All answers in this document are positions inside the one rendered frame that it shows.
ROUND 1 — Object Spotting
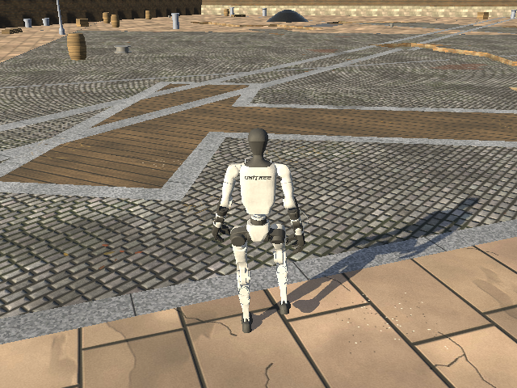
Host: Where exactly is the left robot upper arm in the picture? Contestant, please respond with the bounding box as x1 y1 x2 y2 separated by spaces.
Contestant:
220 163 242 208

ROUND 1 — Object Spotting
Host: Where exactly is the right robot hand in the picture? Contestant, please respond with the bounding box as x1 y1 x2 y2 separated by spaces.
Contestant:
286 232 305 254

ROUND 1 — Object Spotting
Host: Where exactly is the left robot foot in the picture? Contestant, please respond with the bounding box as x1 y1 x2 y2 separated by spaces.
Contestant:
241 312 253 333

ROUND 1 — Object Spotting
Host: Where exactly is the robot right forearm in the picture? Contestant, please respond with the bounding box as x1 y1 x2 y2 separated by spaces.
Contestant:
288 197 304 235

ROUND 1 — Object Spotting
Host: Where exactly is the right robot upper arm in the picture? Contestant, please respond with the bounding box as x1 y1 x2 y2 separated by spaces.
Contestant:
275 163 296 209

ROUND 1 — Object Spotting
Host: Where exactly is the left robot hand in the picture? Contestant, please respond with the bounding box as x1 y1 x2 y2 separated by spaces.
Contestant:
212 225 230 242

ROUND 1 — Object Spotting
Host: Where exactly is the left robot shin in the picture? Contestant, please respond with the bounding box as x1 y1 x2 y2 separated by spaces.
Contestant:
237 271 250 323

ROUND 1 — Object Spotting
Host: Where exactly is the robot left forearm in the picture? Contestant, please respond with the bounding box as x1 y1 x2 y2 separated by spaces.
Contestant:
213 195 229 228

